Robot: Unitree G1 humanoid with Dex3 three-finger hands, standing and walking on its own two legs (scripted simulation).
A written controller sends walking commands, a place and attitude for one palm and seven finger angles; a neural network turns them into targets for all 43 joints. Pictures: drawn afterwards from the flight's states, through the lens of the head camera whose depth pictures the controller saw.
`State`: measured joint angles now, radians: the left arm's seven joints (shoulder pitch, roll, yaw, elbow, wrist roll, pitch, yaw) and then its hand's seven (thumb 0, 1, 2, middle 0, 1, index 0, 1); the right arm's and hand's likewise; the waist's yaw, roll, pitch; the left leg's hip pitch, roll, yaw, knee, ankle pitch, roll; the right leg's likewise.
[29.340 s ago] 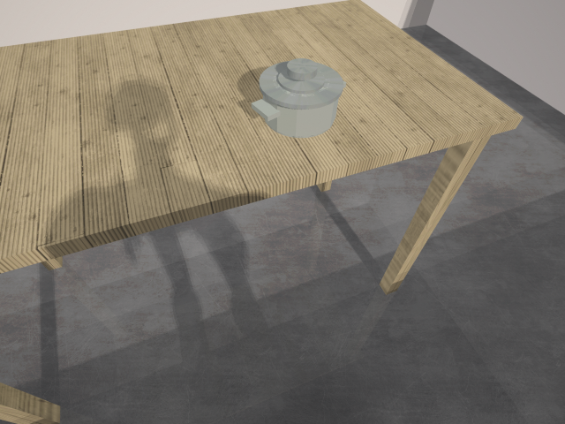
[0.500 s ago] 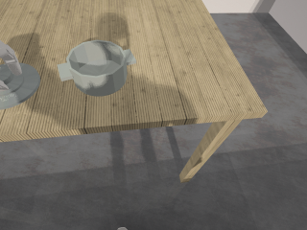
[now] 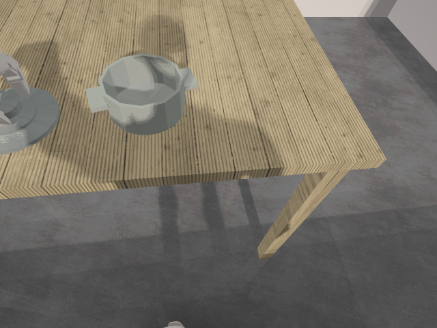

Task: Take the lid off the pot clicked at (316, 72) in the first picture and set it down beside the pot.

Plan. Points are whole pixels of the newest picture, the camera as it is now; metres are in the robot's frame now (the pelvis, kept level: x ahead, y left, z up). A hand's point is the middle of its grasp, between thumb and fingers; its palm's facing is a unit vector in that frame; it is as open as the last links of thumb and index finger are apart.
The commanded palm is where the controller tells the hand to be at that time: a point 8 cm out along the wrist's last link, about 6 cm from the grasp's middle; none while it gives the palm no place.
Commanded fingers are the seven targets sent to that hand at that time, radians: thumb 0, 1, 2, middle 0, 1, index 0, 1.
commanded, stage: open the fingers wide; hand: left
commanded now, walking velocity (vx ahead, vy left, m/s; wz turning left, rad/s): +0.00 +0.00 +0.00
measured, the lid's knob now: (2, 106) +0.48 +0.36 +0.12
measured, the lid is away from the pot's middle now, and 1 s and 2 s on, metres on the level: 0.24 0.24 0.24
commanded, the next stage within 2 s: raise the empty hand in 0.36 s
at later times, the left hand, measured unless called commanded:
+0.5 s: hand out of the picture +0.45 +0.35 +0.15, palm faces -0.36 -0.12 -0.92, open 11.0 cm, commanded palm +0.47 +0.35 +0.22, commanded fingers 0.00 -0.12 0.86 -0.45 -0.66 -0.45 -0.66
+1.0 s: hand out of the picture +0.46 +0.35 +0.20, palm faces -0.31 -0.12 -0.94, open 11.1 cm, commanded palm +0.47 +0.35 +0.27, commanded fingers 0.00 -0.12 0.86 -0.45 -0.66 -0.45 -0.66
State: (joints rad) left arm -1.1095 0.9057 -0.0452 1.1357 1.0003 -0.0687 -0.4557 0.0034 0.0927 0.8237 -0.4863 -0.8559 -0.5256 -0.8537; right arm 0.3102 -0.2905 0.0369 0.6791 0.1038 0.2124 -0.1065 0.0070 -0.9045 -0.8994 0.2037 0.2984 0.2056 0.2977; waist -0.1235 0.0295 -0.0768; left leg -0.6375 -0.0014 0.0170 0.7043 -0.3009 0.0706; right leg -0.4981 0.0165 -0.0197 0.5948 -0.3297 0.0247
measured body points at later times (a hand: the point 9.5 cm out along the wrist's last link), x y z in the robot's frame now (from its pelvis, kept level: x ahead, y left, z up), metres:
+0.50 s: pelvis +0.00 +0.01 +0.00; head +0.06 +0.03 +0.45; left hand +0.47 +0.35 +0.20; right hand +0.04 -0.27 -0.12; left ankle +0.02 +0.07 -0.72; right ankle -0.03 -0.15 -0.72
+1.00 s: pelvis +0.00 +0.01 +0.01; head +0.06 +0.03 +0.45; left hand +0.47 +0.36 +0.26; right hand +0.03 -0.27 -0.11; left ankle +0.02 +0.07 -0.72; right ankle -0.03 -0.15 -0.72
